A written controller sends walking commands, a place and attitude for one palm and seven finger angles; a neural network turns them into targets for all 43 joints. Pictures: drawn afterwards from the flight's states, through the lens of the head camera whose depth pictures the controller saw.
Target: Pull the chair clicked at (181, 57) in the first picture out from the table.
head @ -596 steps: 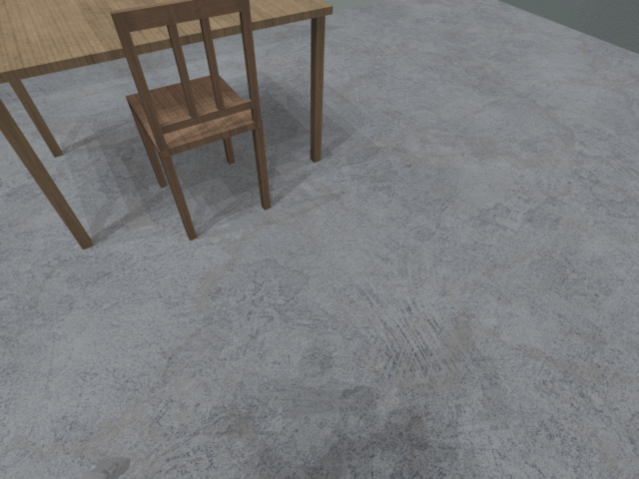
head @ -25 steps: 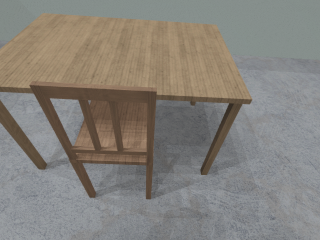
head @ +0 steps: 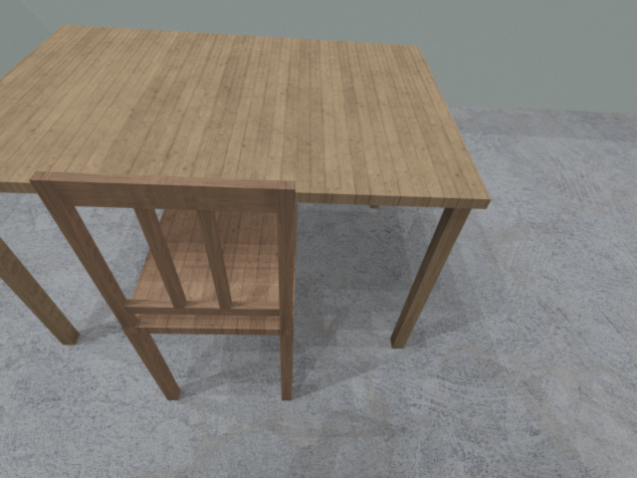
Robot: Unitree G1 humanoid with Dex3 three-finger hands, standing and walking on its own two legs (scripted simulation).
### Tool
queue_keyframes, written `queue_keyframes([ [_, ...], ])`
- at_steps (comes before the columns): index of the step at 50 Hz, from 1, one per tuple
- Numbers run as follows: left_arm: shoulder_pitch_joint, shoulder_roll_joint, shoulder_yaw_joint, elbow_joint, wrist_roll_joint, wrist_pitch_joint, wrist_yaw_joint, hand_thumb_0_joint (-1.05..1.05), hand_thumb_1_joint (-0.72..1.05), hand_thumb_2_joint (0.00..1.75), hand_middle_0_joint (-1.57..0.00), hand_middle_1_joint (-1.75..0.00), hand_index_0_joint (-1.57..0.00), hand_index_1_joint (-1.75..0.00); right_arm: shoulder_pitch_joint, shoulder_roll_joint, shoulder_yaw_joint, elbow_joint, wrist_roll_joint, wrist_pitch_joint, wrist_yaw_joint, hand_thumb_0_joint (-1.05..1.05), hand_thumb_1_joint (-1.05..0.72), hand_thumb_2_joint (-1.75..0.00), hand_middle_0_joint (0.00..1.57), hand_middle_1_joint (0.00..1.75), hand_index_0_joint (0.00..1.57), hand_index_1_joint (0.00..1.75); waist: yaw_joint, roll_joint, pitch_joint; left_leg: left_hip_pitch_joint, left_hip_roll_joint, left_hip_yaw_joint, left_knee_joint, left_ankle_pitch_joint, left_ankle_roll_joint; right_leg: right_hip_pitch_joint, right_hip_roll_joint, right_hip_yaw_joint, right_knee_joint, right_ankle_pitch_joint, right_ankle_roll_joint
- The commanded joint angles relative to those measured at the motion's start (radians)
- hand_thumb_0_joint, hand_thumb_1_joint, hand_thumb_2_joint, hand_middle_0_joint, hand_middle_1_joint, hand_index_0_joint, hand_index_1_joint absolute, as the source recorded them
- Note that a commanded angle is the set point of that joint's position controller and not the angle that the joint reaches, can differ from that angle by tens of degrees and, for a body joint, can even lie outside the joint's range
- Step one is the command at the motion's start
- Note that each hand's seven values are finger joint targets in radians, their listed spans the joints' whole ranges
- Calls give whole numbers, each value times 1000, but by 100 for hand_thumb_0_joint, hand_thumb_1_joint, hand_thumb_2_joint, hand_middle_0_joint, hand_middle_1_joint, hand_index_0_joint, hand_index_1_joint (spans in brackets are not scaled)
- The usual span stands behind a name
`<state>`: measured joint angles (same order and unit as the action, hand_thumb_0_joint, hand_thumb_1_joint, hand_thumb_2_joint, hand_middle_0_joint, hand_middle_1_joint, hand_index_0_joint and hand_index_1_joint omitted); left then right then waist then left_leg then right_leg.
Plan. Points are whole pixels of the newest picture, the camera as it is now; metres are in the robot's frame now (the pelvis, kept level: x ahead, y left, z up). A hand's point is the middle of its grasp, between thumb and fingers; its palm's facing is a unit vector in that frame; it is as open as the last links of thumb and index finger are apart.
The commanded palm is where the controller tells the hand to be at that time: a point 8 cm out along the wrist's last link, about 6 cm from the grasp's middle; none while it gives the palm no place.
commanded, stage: look again from close up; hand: left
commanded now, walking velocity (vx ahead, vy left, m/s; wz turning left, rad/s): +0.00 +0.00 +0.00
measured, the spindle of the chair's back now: (164, 261) +0.48 +0.31 -0.09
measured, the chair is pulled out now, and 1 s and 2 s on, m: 0.00 0.00 0.00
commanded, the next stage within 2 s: raise the hand toward the chair's back in 1.28 s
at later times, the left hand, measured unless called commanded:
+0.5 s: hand out of the picture -0.01 +0.16 -0.18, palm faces +0.03 -0.99 -0.14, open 7.4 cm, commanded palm none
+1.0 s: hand out of the picture -0.01 +0.15 -0.18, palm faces +0.02 -0.99 -0.14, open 7.4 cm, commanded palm none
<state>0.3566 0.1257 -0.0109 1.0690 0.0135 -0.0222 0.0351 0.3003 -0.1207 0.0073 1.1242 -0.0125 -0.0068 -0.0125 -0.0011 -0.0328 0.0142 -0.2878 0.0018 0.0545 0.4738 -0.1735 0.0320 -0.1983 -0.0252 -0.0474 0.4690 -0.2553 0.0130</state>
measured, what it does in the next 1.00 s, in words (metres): stands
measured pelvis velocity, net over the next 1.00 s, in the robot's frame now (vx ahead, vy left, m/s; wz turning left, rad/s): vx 0.02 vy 0.00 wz -0.02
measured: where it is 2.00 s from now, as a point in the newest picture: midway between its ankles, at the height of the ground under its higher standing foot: outside the picture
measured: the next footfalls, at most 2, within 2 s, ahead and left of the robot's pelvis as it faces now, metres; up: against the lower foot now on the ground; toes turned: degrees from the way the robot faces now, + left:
none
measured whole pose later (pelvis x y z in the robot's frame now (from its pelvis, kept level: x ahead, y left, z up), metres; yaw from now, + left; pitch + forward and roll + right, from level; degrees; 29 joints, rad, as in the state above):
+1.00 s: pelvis +0.02 +0.00 +0.00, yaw -1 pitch -1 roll +0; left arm 0.37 0.12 -0.01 1.09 0.01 -0.02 0.04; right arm 0.30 -0.12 0.01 1.14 -0.01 -0.01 -0.02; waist 0.00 -0.03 0.02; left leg -0.23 0.00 0.07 0.43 -0.18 0.03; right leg -0.15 -0.03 -0.03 0.43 -0.26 0.02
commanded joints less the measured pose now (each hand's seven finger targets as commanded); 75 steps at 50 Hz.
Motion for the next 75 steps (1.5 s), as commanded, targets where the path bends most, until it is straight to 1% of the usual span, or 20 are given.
queue_keyframes([
  [1, 106, 79, 17, -12, 4, -7, 11, 0, 90, 90, -20, -30, -20, -30, 48, -93, -16, -29, 5, -17, -8, 0, -90, -90, 20, 30, 20, 30, 6, 34, 66, 0, 91, -107, -118, -70, -4, -52, -78, 82, -110, 30, -42],
  [4, 100, 82, 17, -16, 4, -4, 10, 0, 90, 90, -20, -30, -20, -30, 50, -95, -17, -29, 5, -15, -8, 0, -90, -90, 20, 30, 20, 30, 4, 22, 65, 0, 92, -108, -123, -80, -3, -44, -76, 80, -114, 18, -43],
  [8, 95, 80, 19, -17, 4, -3, 10, 0, 90, 90, -20, -30, -20, -30, 48, -99, -17, -28, 3, -17, -8, 0, -90, -90, 20, 30, 20, 30, 5, 52, 55, 8, 94, -115, -132, -84, -3, -37, -74, 75, -104, 32, -42],
  [11, 92, 79, 19, -15, 5, -3, 9, 0, 90, 90, -20, -30, -20, -30, 45, -103, -18, -30, 4, -17, -8, 0, -90, -90, 20, 30, 20, 30, 4, 40, 61, 6, 96, -116, -138, -82, -2, -34, -73, 74, -104, 41, -40],
  [17, 95, 80, 19, -10, 4, -6, 10, 0, 90, 90, -20, -30, -20, -30, 50, -103, -16, -25, 6, -21, -10, 0, -90, -90, 20, 30, 20, 30, 3, 22, 30, 46, 96, -105, -122, 3, 1, -13, -79, 74, -102, 91, -38],
  [27, 105, 77, 16, 4, 5, -2, 9, 0, 90, 90, -20, -30, -20, -30, 44, -106, -14, -20, 5, -17, -11, 0, -90, -90, 20, 30, 20, 30, 2, 44, 63, 54, 98, -107, -150, -52, -1, -31, -76, 75, -118, 58, -36],
  [30, 109, 75, 16, 6, 5, -4, 9, 0, 90, 90, -20, -30, -20, -30, 42, -104, -15, -19, 6, -16, -11, 0, -90, -90, 20, 30, 20, 30, 5, 27, 82, 43, 97, -106, -157, -70, -1, -36, -75, 78, -125, 54, -36],
  [37, 113, 75, 15, 10, 4, -6, 9, 0, 90, 90, -20, -30, -20, -30, 49, -104, -14, -14, 5, -19, -12, 0, -90, -90, 20, 30, 20, 30, 2, 25, 53, 71, 96, -98, -148, -28, -1, -26, -78, 81, -124, 72, -36],
  [43, 118, 72, 14, 14, 4, -6, 9, 0, 90, 90, -20, -30, -20, -30, 50, -100, -14, -11, 6, -18, -12, 0, -90, -90, 20, 30, 20, 30, 4, 30, 65, 68, 94, -96, -151, -40, -3, -31, -79, 85, -130, 64, -37],
  [44, 118, 75, 15, 13, 5, -6, 9, 0, 90, 90, -20, -30, -20, -30, 54, -98, -14, -12, 7, -18, -12, 0, -90, -90, 20, 30, 20, 30, 5, 17, 68, 65, 96, -96, -148, -30, -1, -27, -75, 84, -132, 70, -37],
  [51, 118, 71, 15, 13, 4, -6, 10, 0, 90, 90, -20, -30, -20, -30, 59, -93, -14, -6, 5, -18, -13, 0, -90, -90, 20, 30, 20, 30, 5, 34, 78, 62, 95, -95, -151, -40, -4, -35, -76, 84, -132, 62, -38],
  [54, 120, 71, 16, 14, 5, -6, 10, 0, 90, 90, -20, -30, -20, -30, 64, -90, -15, -7, 6, -18, -13, 0, -90, -90, 20, 30, 20, 30, 6, 20, 72, 69, 96, -94, -149, -25, -2, -27, -74, 84, -134, 71, -38],
  [68, 123, 66, 16, 19, 4, -8, 10, 0, 90, 90, -20, -30, -20, -30, 71, -89, -14, -4, 5, -20, -15, 0, -90, -90, 20, 30, 20, 30, 4, 25, 69, 87, 98, -92, -148, -8, -2, -33, -76, 86, -133, 81, -38],
  [69, 10, 263, 10, -64, 10, -14, 0, 0, 90, 90, -20, -30, -20, -30, -22, -214, -35, -135, -8, -10, -4, 0, -90, -90, 20, 30, 20, 30, -27, 117, 201, 43, 41, -100, -157, -86, -14, -144, -35, 67, -85, -81, -58],
  [70, -702, 307, 60, -1530, -193, -186, 36, 0, 88, 89, -20, -30, -20, -30, -58, -297, -14, -473, 63, -165, -53, 0, -90, -90, 20, 30, 20, 30, -140, 240, -237, 225, 0, -32, -100, -11, -9, -143, 54, -19, -35, 26, -50],
  [71, -328, 249, 46, -1351, -130, -109, 84, 0, 85, 88, -20, -29, -20, -29, -33, -259, -7, -440, 59, -277, -69, 0, -90, -90, 20, 30, 20, 30, -62, 312, -292, 315, 48, -65, -164, -60, -33, -126, 48, -11, 69, -60, -71],
  [72, -162, 102, 8, -979, -113, -44, 111, 0, 83, 87, -19, -29, -19, -29, -71, -248, -4, -341, 43, -294, -66, 0, -90, -90, 20, 30, 20, 30, -49, 180, -91, 128, 62, -75, -184, -185, -38, -197, 37, -6, 94, -92, -65],
  [73, 0, -19, -85, -1005, -145, 1, 108, 0, 81, 86, -19, -29, -19, -29, -61, -236, -28, -377, 65, -297, -55, 0, -90, -90, 20, 30, 20, 30, -58, 74, -12, 25, 57, -104, -142, -238, -16, -192, 33, -40, 59, -89, -63],
  [74, 20, -69, -125, -1057, -160, 11, 95, 0, 78, 85, -19, -28, -19, -28, -77, -241, -20, -412, 80, -317, -65, 0, -90, -90, 20, 30, 20, 30, -68, 3, 24, -40, 32, -92, -83, -243, 0, -222, 33, -50, 52, -87, -55],
  [75, -30, -56, -134, -1145, -182, -42, 85, 0, 76, 84, -19, -28, -19, -28, -76, -256, -18, -446, 78, -361, -74, 0, -90, -90, 20, 30, 20, 30, -75, -31, -31, -42, 20, -94, -21, -238, 10, -227, 18, -38, 44, -126, -37],
])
